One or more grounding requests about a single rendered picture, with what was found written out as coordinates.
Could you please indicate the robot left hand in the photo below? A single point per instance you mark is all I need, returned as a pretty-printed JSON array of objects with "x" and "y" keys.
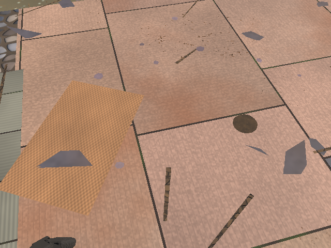
[{"x": 58, "y": 242}]

